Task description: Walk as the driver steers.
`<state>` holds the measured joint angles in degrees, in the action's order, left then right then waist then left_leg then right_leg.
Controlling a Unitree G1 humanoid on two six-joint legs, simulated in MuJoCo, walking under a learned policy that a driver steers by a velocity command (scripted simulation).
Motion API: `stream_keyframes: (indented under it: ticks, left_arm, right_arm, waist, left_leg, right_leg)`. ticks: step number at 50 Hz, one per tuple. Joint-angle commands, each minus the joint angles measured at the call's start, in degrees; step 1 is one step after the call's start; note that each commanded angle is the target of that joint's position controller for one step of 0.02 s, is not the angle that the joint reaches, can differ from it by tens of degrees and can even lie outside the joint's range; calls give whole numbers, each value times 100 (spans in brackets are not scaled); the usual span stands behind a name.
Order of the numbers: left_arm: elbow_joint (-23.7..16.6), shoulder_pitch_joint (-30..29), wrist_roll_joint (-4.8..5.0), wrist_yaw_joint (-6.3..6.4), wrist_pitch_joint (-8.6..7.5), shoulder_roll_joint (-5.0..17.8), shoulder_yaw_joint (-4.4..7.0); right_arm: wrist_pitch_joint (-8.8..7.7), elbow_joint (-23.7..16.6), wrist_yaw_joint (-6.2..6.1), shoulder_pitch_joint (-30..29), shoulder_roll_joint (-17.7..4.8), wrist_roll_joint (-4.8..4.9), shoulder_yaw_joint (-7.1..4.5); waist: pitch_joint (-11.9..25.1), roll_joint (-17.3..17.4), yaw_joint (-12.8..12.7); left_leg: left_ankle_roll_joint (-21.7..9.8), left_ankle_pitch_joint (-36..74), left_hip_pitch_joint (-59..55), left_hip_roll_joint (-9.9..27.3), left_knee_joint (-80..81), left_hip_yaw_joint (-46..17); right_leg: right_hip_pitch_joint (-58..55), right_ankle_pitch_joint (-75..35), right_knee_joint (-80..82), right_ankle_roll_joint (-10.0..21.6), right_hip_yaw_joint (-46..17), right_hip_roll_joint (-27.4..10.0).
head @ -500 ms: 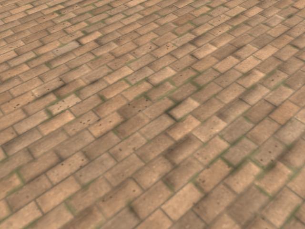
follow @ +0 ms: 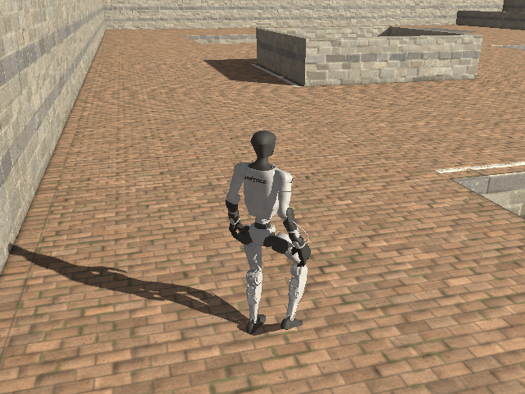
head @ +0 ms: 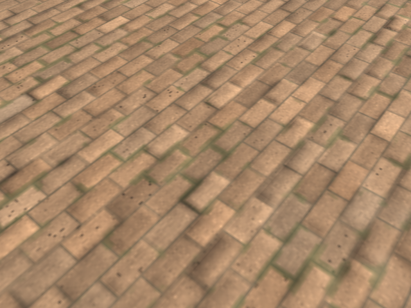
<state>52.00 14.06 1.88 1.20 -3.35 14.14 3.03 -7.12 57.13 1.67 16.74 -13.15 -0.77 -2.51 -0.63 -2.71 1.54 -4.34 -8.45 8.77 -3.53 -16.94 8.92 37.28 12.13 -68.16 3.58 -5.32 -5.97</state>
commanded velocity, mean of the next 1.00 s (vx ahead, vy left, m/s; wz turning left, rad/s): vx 0.50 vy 0.00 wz -0.50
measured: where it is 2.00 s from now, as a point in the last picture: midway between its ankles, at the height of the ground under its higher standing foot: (310, 195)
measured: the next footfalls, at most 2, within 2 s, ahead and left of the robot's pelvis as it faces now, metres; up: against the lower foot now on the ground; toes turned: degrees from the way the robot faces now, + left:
right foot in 0.34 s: +0.33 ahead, -0.18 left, +0.00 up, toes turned -14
left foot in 0.84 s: +0.67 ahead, -0.10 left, +0.00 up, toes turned -30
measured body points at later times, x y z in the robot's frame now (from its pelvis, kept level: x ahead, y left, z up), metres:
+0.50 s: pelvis +0.27 -0.10 -0.01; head +0.30 -0.12 +0.44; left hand +0.44 +0.13 -0.12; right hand +0.32 -0.40 -0.13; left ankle +0.27 +0.07 -0.65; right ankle +0.29 -0.17 -0.74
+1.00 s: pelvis +0.55 -0.15 +0.00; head +0.58 -0.15 +0.45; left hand +0.78 +0.03 -0.12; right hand +0.51 -0.43 -0.11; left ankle +0.63 -0.08 -0.74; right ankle +0.43 -0.24 -0.65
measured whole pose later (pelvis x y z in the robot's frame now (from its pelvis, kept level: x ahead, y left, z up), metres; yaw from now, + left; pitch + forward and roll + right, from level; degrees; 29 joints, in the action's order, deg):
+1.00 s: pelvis +0.55 -0.15 +0.00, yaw -30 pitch +2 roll +1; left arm 42.1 16.5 0.8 0.4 -3.5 15.6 3.2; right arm -6.5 46.2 1.4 13.9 -14.7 -0.4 -3.4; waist -0.1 -2.3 1.1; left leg -2.7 -9.5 16.8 -2.8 -24.1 1.2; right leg 27.9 20.0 -67.2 2.2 -4.6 -0.3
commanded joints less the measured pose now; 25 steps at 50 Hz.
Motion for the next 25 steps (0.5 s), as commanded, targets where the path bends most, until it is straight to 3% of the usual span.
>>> stream_keyframes:
  ticks: [1, 6, 11, 12, 14, 15, 16, 17, 18, 19, 20, 21, 22, 23, 25]
  left_arm:
    - [-241, 355, -53, 3, 58, 181, 81]
    - [-601, -629, -76, -180, -52, 82, 38]
    - [-1113, -1478, -60, -391, -49, 14, -28]
    - [-1203, -1513, -51, -428, -44, 43, -19]
    - [-1300, -1258, -46, -480, -27, 221, 66]
    - [-1236, -761, -35, -489, -18, 396, 168]
    - [-1024, 138, -22, -466, -17, 696, 347]
    - [-791, 1160, -25, -341, 19, 1285, 597]
    - [-831, 1083, -30, -291, -2, 1935, 680]
    - [-953, 1324, -111, -298, -73, 1500, 553]
    - [-909, 1125, -165, -299, -129, 1129, 452]
    - [-1005, 681, -108, -296, -148, 909, 384]
    - [-1148, 201, -112, -301, -144, 728, 324]
    - [-1257, -49, -157, -290, -147, 574, 260]
    - [-1296, -82, -132, -258, -174, 655, 268]
  right_arm:
    - [-105, -286, -103, -354, -600, -38, -91]
    - [-3, -235, -253, 29, -853, 2, -114]
    - [191, -131, -282, 494, -1035, 106, -172]
    - [234, -142, -280, 479, -1078, 128, -191]
    - [301, -245, -291, 269, -1221, 147, -237]
    - [345, -304, -309, 140, -1289, 146, -260]
    - [389, -376, -326, 0, -1284, 159, -253]
    - [357, -529, -330, 21, -1171, 102, -198]
    - [157, -846, -215, 562, -218, -52, 80]
    - [-138, -987, -134, -19, -724, 188, -2]
    - [-257, -1185, -103, -578, -941, 378, -77]
    - [-301, -1201, -129, -663, -894, 299, -53]
    - [-271, -1139, -170, -623, -912, 177, -101]
    - [-177, -1137, -169, -474, -956, 145, -152]
    - [-7, -1218, -156, -415, -832, 66, -172]
  waist:
    - [-285, 537, -310]
    - [-342, 394, 29]
    - [-591, 401, 336]
    - [-586, 449, 301]
    - [-310, 682, 31]
    - [26, 801, -281]
    - [516, 725, -786]
    - [1078, 161, -1186]
    - [1580, -1307, -458]
    - [2248, -761, -839]
    - [1470, -543, -864]
    - [1041, -21, -607]
    - [766, 247, -335]
    - [658, 217, -119]
    - [511, 244, 32]
  left_leg:
    - [-792, 585, 471, 1743, 1216, -910]
    - [-606, 905, -288, 1766, 1105, -331]
    - [-501, 1119, -1278, 2058, 697, -48]
    - [-454, 1428, -1415, 2110, 525, 17]
    - [-309, 3268, -1460, 2114, -177, 246]
    - [-222, 4321, -1388, 2058, -952, 374]
    - [-54, 4721, -1042, 1833, -2181, 543]
    - [238, 3261, 381, 1558, -4013, 554]
    - [566, -2103, 2970, 349, -6043, 11]
    - [431, -2402, 3608, 226, -6679, -1335]
    - [254, -1867, 4149, 516, -6594, -1402]
    - [173, -1339, 3927, 790, -6101, -1396]
    - [203, -1058, 3462, 980, -5614, -1370]
    - [237, -911, 3033, 1111, -5321, -1418]
    - [410, -761, 2749, 1098, -4844, -1324]
  right_leg:
    - [318, -734, 317, -90, -317, -261]
    - [590, -1716, 1941, -134, 124, -174]
    - [819, -1089, 2810, -1, 625, -80]
    - [732, -782, 2907, 71, 738, -16]
    - [-33, -201, 3026, 282, 1103, 333]
    - [-764, -28, 3071, 417, 1289, 610]
    - [-2019, -330, 3466, 622, 1374, 940]
    - [-3859, -345, 3730, 965, 276, 433]
    - [-5680, 432, 4322, 1980, -3075, -1080]
    - [-6061, 566, 5174, 2169, -4348, -1431]
    - [-5703, -57, 5142, 1819, -3419, -1226]
    - [-4830, -644, 5084, 1586, -2566, -962]
    - [-3961, -1225, 5140, 1409, -1979, -731]
    - [-3414, -1545, 5280, 1334, -1653, -559]
    - [-2868, -1967, 5474, 1375, -1395, -409]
